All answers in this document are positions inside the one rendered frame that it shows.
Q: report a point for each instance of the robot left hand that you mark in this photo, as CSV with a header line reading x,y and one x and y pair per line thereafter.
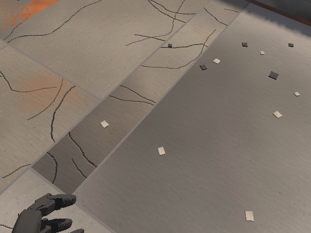
x,y
30,219

